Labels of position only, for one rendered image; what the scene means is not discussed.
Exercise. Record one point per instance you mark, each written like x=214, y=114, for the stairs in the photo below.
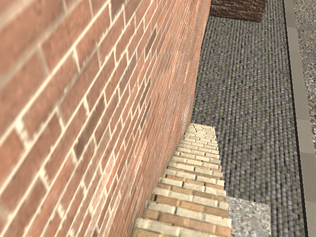
x=189, y=200

